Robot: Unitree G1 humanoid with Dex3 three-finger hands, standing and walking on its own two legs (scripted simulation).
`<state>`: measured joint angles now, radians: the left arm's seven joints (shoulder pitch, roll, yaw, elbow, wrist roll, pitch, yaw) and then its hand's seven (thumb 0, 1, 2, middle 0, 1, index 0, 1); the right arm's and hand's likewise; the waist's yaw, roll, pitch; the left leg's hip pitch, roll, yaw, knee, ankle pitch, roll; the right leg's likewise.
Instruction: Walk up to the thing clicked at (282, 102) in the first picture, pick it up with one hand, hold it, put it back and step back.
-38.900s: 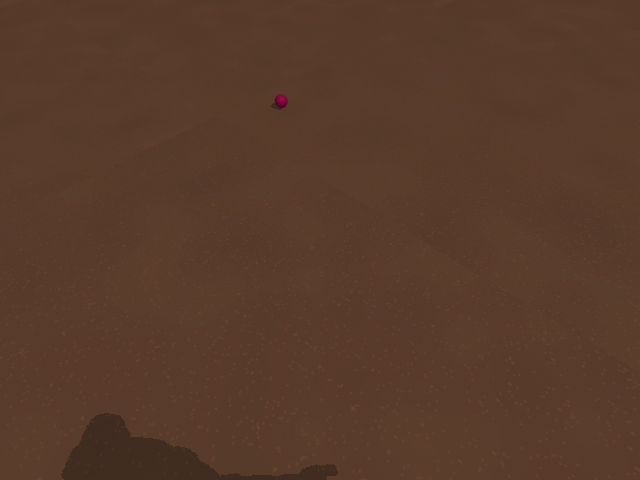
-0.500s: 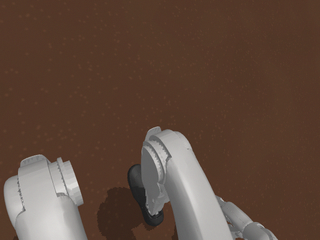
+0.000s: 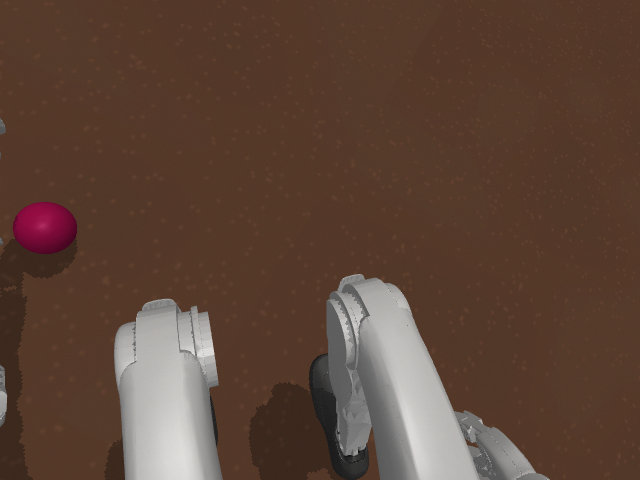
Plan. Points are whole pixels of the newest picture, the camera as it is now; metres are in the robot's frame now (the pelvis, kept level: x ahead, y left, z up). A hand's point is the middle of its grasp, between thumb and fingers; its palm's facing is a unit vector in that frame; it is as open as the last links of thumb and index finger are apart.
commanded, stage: withdraw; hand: left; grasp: from above
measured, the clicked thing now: (46, 228) +0.45 +0.36 -0.29
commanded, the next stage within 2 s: home in 0.46 s
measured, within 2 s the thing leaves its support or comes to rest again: neither
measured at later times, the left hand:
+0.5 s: hand (0, 214) +0.42 +0.36 -0.15, palm faces -0.44 -0.09 -0.89, open 14.0 cm
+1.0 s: hand out of the picture +0.34 +0.33 +0.00, palm faces -0.31 -0.51 -0.80, open 9.8 cm
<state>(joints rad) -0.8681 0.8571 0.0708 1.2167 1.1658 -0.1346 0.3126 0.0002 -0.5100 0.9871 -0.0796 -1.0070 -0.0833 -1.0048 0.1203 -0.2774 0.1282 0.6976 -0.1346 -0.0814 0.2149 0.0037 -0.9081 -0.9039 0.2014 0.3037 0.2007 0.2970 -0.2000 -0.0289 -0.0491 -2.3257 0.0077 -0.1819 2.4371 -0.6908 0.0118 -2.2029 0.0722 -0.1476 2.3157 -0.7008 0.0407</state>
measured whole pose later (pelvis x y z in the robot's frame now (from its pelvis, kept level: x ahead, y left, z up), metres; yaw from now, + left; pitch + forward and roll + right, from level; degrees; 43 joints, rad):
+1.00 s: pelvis +0.00 +0.00 +0.12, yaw +6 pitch +34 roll -7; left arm -0.43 0.61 0.09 0.65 0.66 -0.01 0.00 0.00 0.40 0.87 -0.21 -0.43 -0.21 -0.44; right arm 0.17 -0.26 0.02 0.63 0.00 0.03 0.08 0.01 -0.90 -0.90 0.20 0.30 0.20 0.30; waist -0.09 0.03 -0.17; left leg -2.00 0.01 -0.10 2.04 -0.65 0.01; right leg -1.91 0.05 -0.07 1.97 -0.67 0.03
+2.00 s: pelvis +0.08 +0.01 +0.38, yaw +13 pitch +11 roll -3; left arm 0.52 0.22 0.04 -0.14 -0.06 0.46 0.03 0.01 0.91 0.89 -0.20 -0.30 -0.20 -0.30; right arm 0.30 -0.22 0.04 0.50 0.02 -0.21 -0.19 0.01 -0.90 -0.90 0.20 0.30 0.20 0.30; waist -0.05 0.05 -0.18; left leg -0.72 0.00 -0.07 1.01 -0.48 0.00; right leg -0.64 0.03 -0.04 0.94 -0.49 0.00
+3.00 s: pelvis +0.08 +0.01 +0.38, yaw +13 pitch +10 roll -3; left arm 0.50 0.23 0.03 -0.13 -0.06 0.44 0.02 0.01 0.91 0.89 -0.20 -0.30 -0.20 -0.30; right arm 0.30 -0.22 0.04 0.52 0.01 -0.24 -0.19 0.02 -0.90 -0.90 0.20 0.30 0.20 0.30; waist -0.04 0.04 -0.16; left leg -0.71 0.00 -0.07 1.02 -0.48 0.00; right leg -0.63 0.02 -0.04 0.95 -0.49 0.01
